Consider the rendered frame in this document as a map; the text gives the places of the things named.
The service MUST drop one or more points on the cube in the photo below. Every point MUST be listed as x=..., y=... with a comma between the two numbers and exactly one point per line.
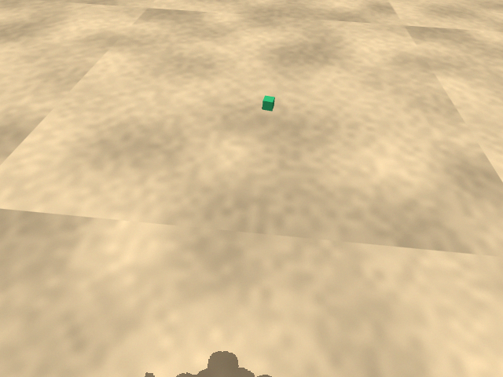
x=268, y=103

